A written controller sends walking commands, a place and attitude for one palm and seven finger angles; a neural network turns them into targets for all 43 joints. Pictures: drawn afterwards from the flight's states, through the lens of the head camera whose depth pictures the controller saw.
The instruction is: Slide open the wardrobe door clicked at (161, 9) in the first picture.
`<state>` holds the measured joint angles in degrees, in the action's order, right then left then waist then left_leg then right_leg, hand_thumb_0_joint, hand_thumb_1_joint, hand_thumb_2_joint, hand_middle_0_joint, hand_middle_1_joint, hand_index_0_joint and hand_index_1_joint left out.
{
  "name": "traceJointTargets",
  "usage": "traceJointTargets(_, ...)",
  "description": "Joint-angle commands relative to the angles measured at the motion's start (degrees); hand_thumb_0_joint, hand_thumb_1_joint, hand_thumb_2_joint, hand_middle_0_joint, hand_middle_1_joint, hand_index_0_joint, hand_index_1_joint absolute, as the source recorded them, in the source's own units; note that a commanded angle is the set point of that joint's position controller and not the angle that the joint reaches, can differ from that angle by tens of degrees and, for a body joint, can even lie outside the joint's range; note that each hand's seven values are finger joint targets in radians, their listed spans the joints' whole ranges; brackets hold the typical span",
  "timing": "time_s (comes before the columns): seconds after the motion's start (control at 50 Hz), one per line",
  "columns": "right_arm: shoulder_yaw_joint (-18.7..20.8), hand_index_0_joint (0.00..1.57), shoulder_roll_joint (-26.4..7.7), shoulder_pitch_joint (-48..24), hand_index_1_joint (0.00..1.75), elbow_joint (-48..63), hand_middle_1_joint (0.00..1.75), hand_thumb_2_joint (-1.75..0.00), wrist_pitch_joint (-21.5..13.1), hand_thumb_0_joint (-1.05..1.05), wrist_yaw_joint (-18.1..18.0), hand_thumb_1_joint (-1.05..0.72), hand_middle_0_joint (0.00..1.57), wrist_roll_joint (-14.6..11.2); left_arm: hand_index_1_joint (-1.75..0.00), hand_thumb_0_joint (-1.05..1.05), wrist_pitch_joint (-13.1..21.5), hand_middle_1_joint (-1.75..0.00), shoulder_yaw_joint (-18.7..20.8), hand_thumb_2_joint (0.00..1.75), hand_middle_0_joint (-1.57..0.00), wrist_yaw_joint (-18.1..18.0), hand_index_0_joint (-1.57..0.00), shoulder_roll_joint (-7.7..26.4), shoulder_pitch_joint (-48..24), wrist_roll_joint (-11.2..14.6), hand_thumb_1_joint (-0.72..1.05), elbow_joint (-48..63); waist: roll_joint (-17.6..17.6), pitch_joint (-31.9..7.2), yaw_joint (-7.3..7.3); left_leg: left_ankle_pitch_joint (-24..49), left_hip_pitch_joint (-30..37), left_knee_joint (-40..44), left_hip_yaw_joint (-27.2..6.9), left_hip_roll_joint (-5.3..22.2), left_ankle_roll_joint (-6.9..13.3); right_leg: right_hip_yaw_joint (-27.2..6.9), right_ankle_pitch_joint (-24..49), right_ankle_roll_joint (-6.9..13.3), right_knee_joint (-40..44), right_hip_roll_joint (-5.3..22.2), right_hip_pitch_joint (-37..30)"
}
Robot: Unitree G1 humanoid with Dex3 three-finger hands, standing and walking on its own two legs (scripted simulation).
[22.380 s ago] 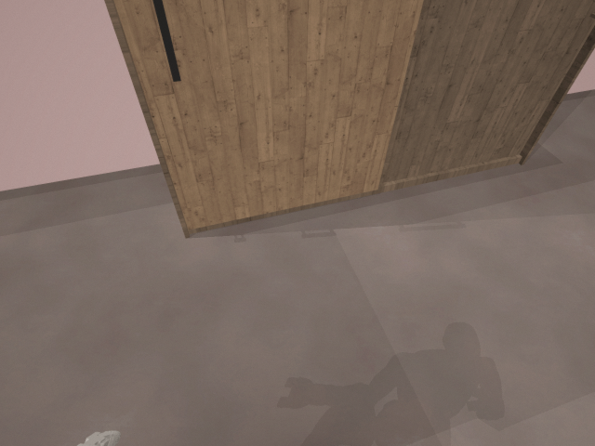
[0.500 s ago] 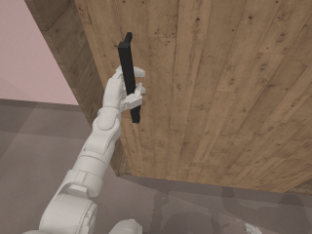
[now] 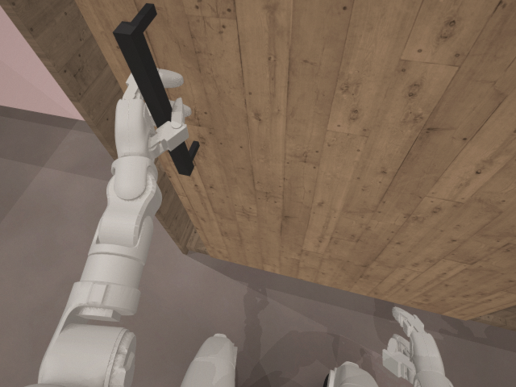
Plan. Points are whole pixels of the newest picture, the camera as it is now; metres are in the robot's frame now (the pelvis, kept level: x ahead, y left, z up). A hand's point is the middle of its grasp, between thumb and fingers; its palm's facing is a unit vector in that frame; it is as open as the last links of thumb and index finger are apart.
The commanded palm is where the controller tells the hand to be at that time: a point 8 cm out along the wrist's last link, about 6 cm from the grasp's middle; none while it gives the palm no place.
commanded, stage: step sideways, sliding the door along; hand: left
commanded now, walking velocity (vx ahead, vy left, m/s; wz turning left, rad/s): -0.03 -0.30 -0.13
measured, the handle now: (170, 106) +0.46 +0.20 +0.13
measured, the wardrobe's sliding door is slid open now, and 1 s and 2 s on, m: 0.11 0.44 0.44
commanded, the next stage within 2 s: stop walking and hold the door there in 1.34 s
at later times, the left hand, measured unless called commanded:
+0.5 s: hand (273, 142) +0.40 +0.04 +0.14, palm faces +0.33 -0.94 -0.12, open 6.2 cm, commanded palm +0.36 +0.02 +0.15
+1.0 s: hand (433, 176) +0.37 -0.15 +0.14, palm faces +0.11 -0.99 -0.07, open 6.0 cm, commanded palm +0.34 -0.17 +0.14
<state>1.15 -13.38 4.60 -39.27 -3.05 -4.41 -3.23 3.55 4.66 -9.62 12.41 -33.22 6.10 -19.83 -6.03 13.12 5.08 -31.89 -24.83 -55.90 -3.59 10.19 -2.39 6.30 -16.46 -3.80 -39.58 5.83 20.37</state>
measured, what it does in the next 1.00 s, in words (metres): steps to the right: left foot, then right foot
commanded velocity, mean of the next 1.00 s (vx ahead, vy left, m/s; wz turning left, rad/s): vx -0.16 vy -0.29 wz -0.15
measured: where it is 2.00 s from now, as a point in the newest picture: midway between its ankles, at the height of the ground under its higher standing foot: outside the picture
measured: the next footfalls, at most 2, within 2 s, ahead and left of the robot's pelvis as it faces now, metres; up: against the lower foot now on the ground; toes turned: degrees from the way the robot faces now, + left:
left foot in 0.08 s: +0.05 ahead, +0.12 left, +0.00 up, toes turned +7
right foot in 0.42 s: +0.11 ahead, -0.30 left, +0.00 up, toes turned -4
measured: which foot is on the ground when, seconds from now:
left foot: up 0.00-0.06, down 0.08-0.44, up 0.46-0.60, down 0.62-1.00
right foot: down 0.00-0.06, up 0.08-0.40, down 0.42-0.62, up 0.64-0.98, down 1.00-1.00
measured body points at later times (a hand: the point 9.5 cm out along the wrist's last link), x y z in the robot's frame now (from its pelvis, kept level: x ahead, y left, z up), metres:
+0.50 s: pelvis +0.03 -0.15 +0.01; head +0.14 -0.17 +0.45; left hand +0.38 +0.09 +0.15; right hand +0.26 -0.35 -0.10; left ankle +0.00 +0.05 -0.67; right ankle +0.07 -0.30 -0.71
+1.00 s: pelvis +0.01 -0.28 +0.02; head +0.09 -0.28 +0.46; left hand +0.35 -0.10 +0.15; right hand +0.22 -0.47 -0.08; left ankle +0.03 -0.05 -0.71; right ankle +0.02 -0.44 -0.71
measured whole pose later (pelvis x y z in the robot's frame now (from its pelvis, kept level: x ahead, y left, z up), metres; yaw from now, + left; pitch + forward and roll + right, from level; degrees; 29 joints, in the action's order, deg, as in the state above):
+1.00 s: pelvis +0.01 -0.28 +0.02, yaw -4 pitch -1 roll -3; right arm -0.2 -8.3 6.0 -30.6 -5.9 0.3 -1.5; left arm 5.6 -1.2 -8.2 9.6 -14.2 4.2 1.9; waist -2.7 12.0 7.2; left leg -14.0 -14.8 -31.9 4.5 18.1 -8.8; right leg 2.5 -13.5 -2.6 -33.0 2.1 15.6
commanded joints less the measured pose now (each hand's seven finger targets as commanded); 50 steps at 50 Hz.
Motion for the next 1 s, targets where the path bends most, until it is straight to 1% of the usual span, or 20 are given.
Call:
traceJointTargets(0.0,1.4,0.2,-3.5,-0.9,0.3,6.4,0.3,-0.9,-3.5,0.0,-1.2,-0.9,0.2,0.1,-1.4,0.0,8.0,-1.4,-13.6,0.9,-0.45,4.7,-0.45,-3.4,-27.8,-2.0,0.9,28.2,22.5,-30.1,-8.74,6.2,5.7,16.6,5.5,-4.4,1.6,-7.4,51.3,10.4,-1.4,8.3,-19.8)
traceJointTargets(0.02,1.9,0.2,-4.5,0.2,0.3,6.9,0.3,-0.9,-2.6,0.0,-1.2,-0.9,0.2,0.1,-1.4,0.0,8.4,-1.4,-15.6,0.9,-0.45,5.3,-0.45,-5.7,-25.9,-1.2,0.9,28.9,14.3,-31.9,-10.35,28.8,21.6,29.0,4.6,-1.5,2.6,-1.4,37.8,5.8,-9.8,3.8,-8.3)
traceJointTargets(0.04,3.9,0.2,-8.1,-1.1,0.3,8.9,0.3,-0.9,-2.4,0.0,-0.7,-0.9,0.2,1.0,-1.4,0.0,9.0,-1.4,-16.8,0.9,-0.45,6.3,-0.45,-7.6,-26.7,-0.3,0.9,33.4,-4.8,-32.1,-9.97,61.8,37.6,31.0,-14.9,14.2,8.8,0.0,2.2,1.4,-21.5,-3.8,13.3)
traceJointTargets(0.06,3.7,0.2,-7.8,-0.5,0.3,9.4,0.3,-0.9,-2.3,0.0,1.2,-0.9,0.2,1.3,-1.4,0.0,9.5,-1.4,-17.0,0.9,-0.45,6.6,-0.45,-7.7,-27.1,-1.3,0.9,34.6,-4.6,-36.6,-7.82,78.5,43.2,27.0,-24.8,23.4,13.6,-7.3,-18.8,2.7,-28.9,-2.4,17.6)
traceJointTargets(0.08,4.5,0.2,-9.2,-1.9,0.3,9.6,0.3,-0.9,-2.3,0.0,3.0,-0.9,0.2,0.6,-1.4,0.0,9.5,-1.4,-14.7,0.9,-0.45,6.8,-0.45,-6.8,-26.6,-1.7,0.9,30.7,3.2,-37.3,-7.11,66.9,41.2,27.2,-19.5,24.2,15.3,-11.5,-14.6,3.5,-33.1,-1.4,17.2)
traceJointTargets(0.16,4.6,0.2,-7.7,-1.9,0.3,9.5,0.3,-0.9,-2.3,0.0,4.4,-0.9,0.2,0.6,-1.4,0.0,8.7,-1.4,-16.2,0.9,-0.45,7.3,-0.45,-6.0,-27.0,-2.2,0.9,34.1,-10.6,-28.6,-7.07,55.8,36.0,27.8,-4.4,16.4,11.7,-9.0,-8.4,2.1,-29.4,0.0,20.7)
traceJointTargets(0.3,3.8,0.2,-6.5,0.6,0.3,13.4,0.3,-0.9,-4.8,0.0,3.8,-0.9,0.2,0.8,-1.4,0.0,8.0,-1.4,-14.7,0.9,-0.45,7.2,-0.45,-4.9,-15.2,-2.5,0.9,33.9,-14.4,-29.7,-7.72,69.0,37.3,24.4,7.4,11.2,5.5,-0.8,-2.6,1.7,-2.7,-6.2,3.9)
traceJointTargets(0.36,3.0,0.2,-4.7,-0.2,0.3,14.2,0.3,-0.9,-5.8,0.0,4.1,-0.9,0.2,0.0,-1.4,0.0,9.6,-1.4,-13.4,0.9,-0.45,6.7,-0.45,-3.4,-11.0,-3.0,0.9,35.5,-8.9,-30.0,-6.3,59.0,31.7,16.6,8.0,8.1,6.6,0.1,10.9,1.6,12.8,-7.2,-8.3)
traceJointTargets(0.4,1.9,0.2,-1.7,-0.9,0.3,14.4,0.3,-0.9,-6.1,0.0,3.4,-0.9,0.2,-1.2,-1.4,0.0,9.7,-1.4,-11.0,0.9,-0.45,5.8,-0.45,1.7,-8.7,-3.9,0.9,37.6,10.5,-31.1,-5.83,20.4,14.4,4.8,11.3,-2.0,7.1,-8.6,54.7,5.2,14.9,2.8,-22.7)
traceJointTargets(0.42,0.9,0.2,-0.5,-3.1,0.3,14.7,0.3,-0.9,-6.3,0.0,2.6,-0.9,0.2,-0.3,-1.4,0.0,9.4,-1.4,-9.0,0.9,-0.45,5.1,-0.45,4.0,-4.4,-4.2,0.9,37.1,18.8,-31.4,-4.18,-5.6,3.3,-3.8,10.0,-7.5,3.5,-17.1,75.9,8.8,10.9,10.7,-25.5)
traceJointTargets(0.46,2.1,0.2,-2.3,-1.5,0.3,13.3,0.3,-0.9,-6.6,0.0,1.5,-0.9,0.2,1.4,-1.4,0.0,10.2,-1.4,-7.7,0.9,-0.45,5.0,-0.45,3.7,-1.4,-3.5,0.9,41.8,30.4,-33.1,-2.23,-11.2,0.8,-11.4,3.3,-7.0,0.3,-21.3,76.1,11.7,8.5,12.6,-25.3)
traceJointTargets(0.52,-0.2,0.2,-0.7,-3.0,0.3,10.7,0.3,-0.9,-6.1,0.0,1.2,-0.9,0.2,0.7,-1.4,0.0,12.5,-1.4,-11.2,0.9,-0.45,3.8,-0.45,-2.4,-3.0,-2.9,0.9,46.8,19.8,-32.9,-5.94,-1.3,0.8,13.5,4.5,-5.6,0.0,-14.2,73.4,12.0,3.9,9.0,-31.6)
traceJointTargets(0.56,1.1,0.2,-2.0,-2.9,0.3,11.1,0.3,-0.9,-4.2,0.0,0.9,-0.9,0.2,1.4,-1.4,0.0,14.3,-1.4,-12.4,0.9,-0.45,4.5,-0.45,-2.6,-2.0,-3.3,0.9,47.6,16.7,-34.5,-7.19,24.8,17.6,28.6,7.6,-3.1,-0.4,-8.7,58.3,8.4,-0.2,4.7,-21.2)
traceJointTargets(0.58,2.4,0.2,-3.4,-2.8,0.3,11.8,0.3,-0.9,-3.6,0.0,1.0,-0.9,0.2,1.7,-1.4,0.0,14.5,-1.4,-14.7,0.9,-0.45,5.1,-0.45,-3.8,-3.3,-3.0,0.9,48.7,13.5,-35.5,-7.98,51.4,32.5,30.5,2.0,4.6,3.0,-6.6,36.0,5.2,-4.6,1.6,-7.5)
traceJointTargets(0.6,3.6,0.2,-6.6,-3.7,0.3,14.0,0.3,-0.9,-3.7,0.0,1.8,-0.9,0.2,1.4,-1.4,0.0,14.0,-1.4,-16.8,0.9,-0.45,5.9,-0.45,-5.7,-3.1,-2.3,0.9,49.6,-2.1,-36.4,-6.54,83.2,43.5,30.1,-13.1,20.7,10.5,-6.0,-4.2,2.0,-16.0,-3.8,9.2)
traceJointTargets(0.62,3.4,0.2,-6.7,-1.8,0.3,14.7,0.3,-0.9,-3.8,0.0,3.7,-0.9,0.2,1.7,-1.4,0.0,13.6,-1.4,-19.3,0.9,-0.45,6.7,-0.45,-9.6,-1.6,-4.2,0.9,46.6,0.7,-39.0,-5.23,89.0,43.0,26.6,-13.9,24.0,15.1,-11.0,-19.2,2.4,-24.2,-3.8,10.9)
traceJointTargets(0.7,3.2,0.2,-6.3,-2.7,0.3,14.3,0.3,-0.9,-5.7,0.0,5.8,-0.9,0.2,1.9,-1.4,0.0,11.6,-1.4,-21.7,0.9,-0.45,6.8,-0.45,-11.4,-8.5,-5.3,0.9,47.8,-11.8,-29.6,-6.16,69.0,36.2,29.0,-0.5,18.5,12.1,-10.2,-12.2,2.0,-26.1,-1.2,15.2)
traceJointTargets(0.9,3.0,0.2,-6.1,-0.1,0.3,15.1,0.3,-0.9,-5.0,0.0,4.1,-0.9,0.2,1.9,-1.4,0.0,8.5,-1.4,-16.4,0.9,-0.45,6.9,-0.45,-6.1,-2.2,-4.5,0.9,39.2,-12.6,-27.5,-7.18,58.1,29.6,28.3,9.3,12.7,6.3,-0.4,-3.3,0.8,1.0,-6.7,-0.9)
traceJointTargets(0.94,2.5,0.2,-4.6,-0.7,0.3,15.1,0.3,-0.9,-5.1,0.0,4.0,-0.9,0.2,1.2,-1.4,0.0,9.1,-1.4,-16.5,0.9,-0.45,6.6,-0.45,-6.1,-1.8,-4.6,0.9,39.7,-8.9,-29.3,-6.28,50.3,27.5,21.9,9.5,10.0,4.4,0.2,5.5,0.9,11.8,-7.4,-8.0)
traceJointTargets(0.98,1.4,0.2,-0.9,-1.8,0.3,15.3,0.3,-0.9,-5.1,0.0,3.7,-0.9,0.2,-0.1,-1.4,0.0,9.2,-1.4,-16.1,0.9,-0.45,6.2,-0.45,-3.3,-2.3,-5.6,0.9,41.1,13.0,-29.6,-5.29,15.1,14.4,7.6,12.3,-1.0,5.0,-8.3,38.1,4.4,19.9,2.3,-16.6)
